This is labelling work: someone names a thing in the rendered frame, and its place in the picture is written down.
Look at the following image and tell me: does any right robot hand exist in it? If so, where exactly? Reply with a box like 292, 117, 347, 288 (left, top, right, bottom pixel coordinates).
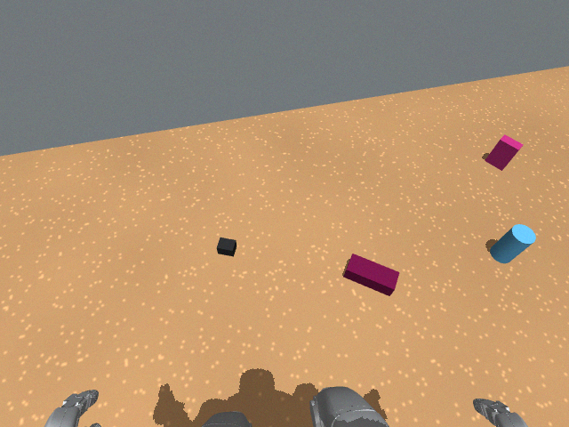
473, 399, 528, 427

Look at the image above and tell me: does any left robot hand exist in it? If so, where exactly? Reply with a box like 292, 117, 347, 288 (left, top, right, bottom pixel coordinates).
44, 390, 101, 427

